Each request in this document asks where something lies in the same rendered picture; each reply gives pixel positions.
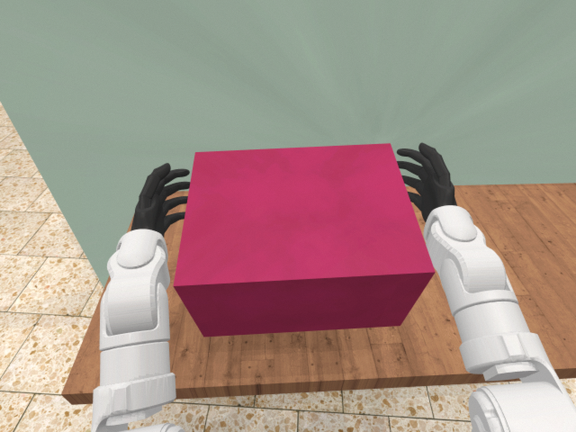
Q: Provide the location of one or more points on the robot left hand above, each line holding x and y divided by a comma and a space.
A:
152, 207

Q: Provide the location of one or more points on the robot right forearm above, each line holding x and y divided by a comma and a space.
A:
496, 340

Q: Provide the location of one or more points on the robot right hand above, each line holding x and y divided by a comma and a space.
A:
434, 186

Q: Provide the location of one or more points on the carton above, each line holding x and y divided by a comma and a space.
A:
299, 239

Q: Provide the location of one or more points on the robot right upper arm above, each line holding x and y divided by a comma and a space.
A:
521, 407

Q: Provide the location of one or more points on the robot left forearm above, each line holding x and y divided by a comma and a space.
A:
135, 378

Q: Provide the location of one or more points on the table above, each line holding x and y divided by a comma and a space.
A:
531, 227

